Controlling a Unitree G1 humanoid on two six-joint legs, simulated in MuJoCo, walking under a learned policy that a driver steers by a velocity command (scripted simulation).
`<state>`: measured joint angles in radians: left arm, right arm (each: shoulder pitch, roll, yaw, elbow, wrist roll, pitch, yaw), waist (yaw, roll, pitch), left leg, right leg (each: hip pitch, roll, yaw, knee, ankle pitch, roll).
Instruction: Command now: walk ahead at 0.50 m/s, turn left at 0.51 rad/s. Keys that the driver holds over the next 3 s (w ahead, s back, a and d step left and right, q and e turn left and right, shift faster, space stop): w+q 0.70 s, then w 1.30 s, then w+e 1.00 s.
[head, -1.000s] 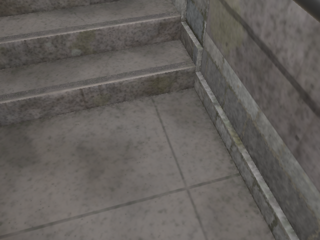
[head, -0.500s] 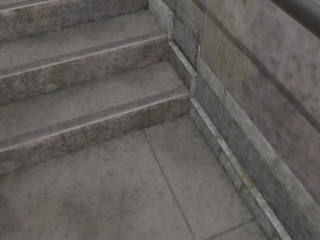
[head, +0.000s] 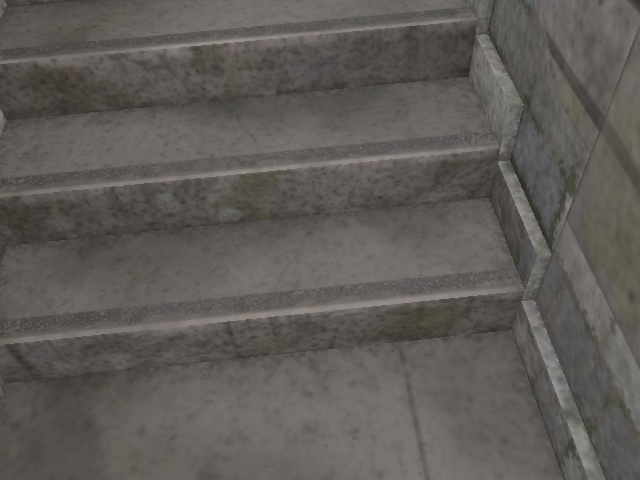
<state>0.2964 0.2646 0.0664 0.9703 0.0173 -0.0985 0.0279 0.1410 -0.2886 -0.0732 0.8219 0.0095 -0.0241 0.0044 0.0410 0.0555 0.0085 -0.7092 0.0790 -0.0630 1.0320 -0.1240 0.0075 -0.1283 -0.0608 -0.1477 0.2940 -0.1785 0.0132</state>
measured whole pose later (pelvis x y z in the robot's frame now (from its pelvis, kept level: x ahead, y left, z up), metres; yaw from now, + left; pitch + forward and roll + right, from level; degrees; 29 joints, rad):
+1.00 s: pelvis +0.51 +0.19 +0.00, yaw +30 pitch +0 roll -1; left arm 0.30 0.23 0.03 0.95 0.02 -0.10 0.00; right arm 0.22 -0.29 -0.06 0.83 -0.05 -0.04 0.02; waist 0.02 0.06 0.01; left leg -0.54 -0.04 -0.10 1.11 -0.25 0.04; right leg -0.17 0.04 -0.05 0.34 -0.18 -0.05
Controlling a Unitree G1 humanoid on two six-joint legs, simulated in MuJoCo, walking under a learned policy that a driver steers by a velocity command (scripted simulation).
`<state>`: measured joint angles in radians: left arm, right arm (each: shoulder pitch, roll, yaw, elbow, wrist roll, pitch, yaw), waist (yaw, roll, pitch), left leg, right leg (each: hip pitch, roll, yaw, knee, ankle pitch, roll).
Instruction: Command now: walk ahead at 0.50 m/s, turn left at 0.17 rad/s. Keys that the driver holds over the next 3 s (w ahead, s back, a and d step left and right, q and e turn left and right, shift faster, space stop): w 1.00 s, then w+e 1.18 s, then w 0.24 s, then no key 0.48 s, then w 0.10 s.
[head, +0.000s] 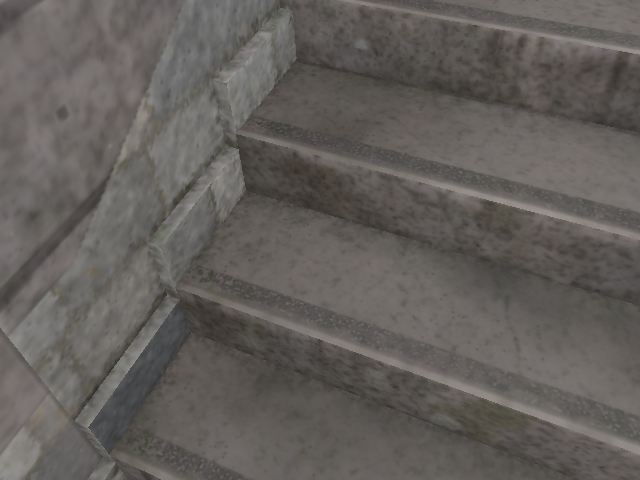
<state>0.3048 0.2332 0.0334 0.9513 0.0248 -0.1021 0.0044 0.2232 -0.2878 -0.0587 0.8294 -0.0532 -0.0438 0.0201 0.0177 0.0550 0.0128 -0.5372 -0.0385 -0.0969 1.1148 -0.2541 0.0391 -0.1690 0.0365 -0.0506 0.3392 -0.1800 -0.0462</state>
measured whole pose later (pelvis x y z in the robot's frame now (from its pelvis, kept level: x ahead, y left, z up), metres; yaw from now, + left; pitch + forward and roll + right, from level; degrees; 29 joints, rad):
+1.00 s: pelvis +0.41 -0.04 +0.15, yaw +0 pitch +3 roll -1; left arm 0.43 0.25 0.04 0.93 0.02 -0.07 0.04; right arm 0.13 -0.15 -0.03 0.66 -0.04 -0.03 -0.07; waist 0.09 0.01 0.01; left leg -1.07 -0.01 -0.03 1.75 -0.34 0.07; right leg -0.16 0.13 -0.12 0.41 -0.32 -0.15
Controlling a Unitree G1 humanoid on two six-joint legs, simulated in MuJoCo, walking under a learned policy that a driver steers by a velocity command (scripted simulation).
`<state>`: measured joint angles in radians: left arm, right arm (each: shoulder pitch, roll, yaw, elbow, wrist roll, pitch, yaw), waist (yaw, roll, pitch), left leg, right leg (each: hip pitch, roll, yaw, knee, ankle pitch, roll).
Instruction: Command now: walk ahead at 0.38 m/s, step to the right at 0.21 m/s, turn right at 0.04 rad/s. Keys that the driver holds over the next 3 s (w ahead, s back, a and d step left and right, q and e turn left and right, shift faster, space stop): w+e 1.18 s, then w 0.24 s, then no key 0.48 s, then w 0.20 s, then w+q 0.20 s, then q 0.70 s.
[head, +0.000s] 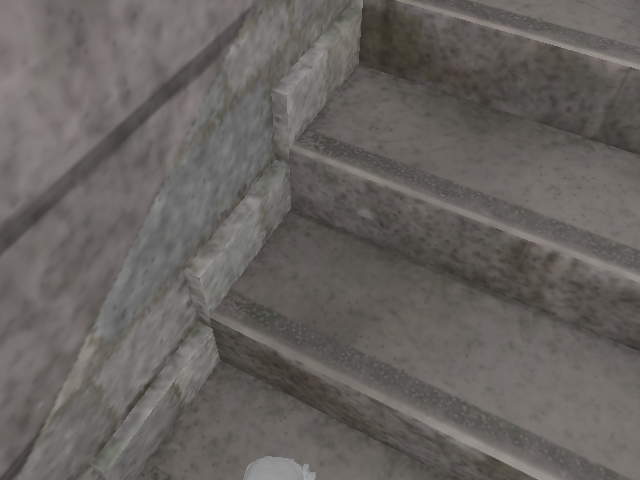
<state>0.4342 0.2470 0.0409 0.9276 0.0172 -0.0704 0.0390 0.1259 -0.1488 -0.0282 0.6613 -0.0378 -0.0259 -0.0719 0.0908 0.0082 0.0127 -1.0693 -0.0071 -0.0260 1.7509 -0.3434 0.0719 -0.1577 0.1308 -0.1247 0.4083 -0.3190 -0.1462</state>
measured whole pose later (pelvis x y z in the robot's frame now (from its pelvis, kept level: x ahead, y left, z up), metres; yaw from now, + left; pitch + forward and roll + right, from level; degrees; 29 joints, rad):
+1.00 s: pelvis +0.52 -0.20 +0.27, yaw -29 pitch +8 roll -2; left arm 0.40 0.23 0.01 1.08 0.04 -0.05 -0.08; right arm 0.15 -0.25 -0.03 0.89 -0.07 -0.07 0.08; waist 0.00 0.03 -0.15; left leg -1.00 0.00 -0.17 2.04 -0.06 0.13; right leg -0.61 0.13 -0.03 0.92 -0.45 -0.09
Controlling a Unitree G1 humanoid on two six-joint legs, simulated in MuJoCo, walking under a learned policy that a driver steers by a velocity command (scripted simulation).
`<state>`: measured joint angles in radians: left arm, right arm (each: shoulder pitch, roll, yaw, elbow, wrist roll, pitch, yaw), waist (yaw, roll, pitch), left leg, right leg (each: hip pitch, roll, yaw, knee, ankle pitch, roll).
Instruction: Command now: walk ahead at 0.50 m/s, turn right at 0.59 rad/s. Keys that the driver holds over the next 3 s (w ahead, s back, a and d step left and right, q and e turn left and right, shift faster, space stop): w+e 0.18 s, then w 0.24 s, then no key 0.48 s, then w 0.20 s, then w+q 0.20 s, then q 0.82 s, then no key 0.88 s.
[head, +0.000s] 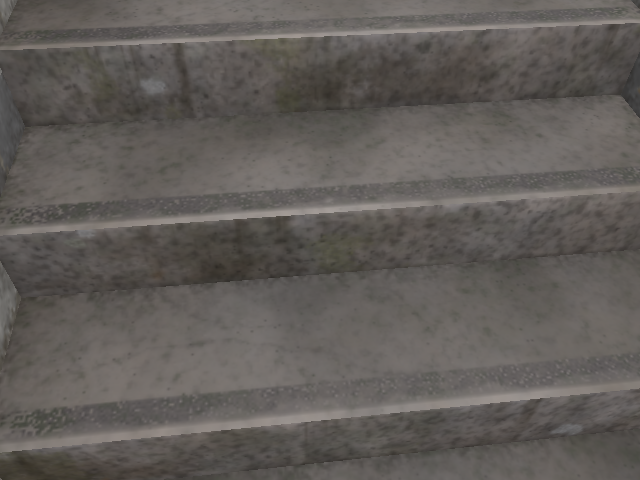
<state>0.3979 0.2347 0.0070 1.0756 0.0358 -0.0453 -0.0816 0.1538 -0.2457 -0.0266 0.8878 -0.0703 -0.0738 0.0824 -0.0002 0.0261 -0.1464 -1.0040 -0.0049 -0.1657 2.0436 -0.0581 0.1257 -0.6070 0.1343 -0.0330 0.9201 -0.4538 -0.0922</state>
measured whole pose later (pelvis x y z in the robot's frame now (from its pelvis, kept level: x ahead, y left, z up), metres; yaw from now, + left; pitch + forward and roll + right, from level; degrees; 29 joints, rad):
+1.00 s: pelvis +0.47 -0.05 +0.31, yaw -12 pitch +1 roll -2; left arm 0.10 0.15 0.04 0.95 0.03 -0.03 0.03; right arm 0.35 -0.18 -0.06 0.91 -0.02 -0.05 -0.04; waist -0.02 0.02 -0.02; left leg -0.62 0.00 -0.05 1.59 -0.31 0.07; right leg -0.65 0.00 -0.18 0.97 -0.35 -0.10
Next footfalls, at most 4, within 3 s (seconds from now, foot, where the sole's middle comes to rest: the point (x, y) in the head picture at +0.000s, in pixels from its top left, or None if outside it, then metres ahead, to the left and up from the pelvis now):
0.26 left None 0.32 0.13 -0.56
0.82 right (436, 365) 0.59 -0.16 -0.40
1.34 left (290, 355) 0.60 0.08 -0.40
1.78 right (421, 164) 0.91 -0.15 -0.24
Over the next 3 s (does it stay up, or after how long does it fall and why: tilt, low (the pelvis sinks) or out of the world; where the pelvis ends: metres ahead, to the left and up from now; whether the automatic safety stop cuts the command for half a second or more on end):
stays up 0.85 -0.05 0.54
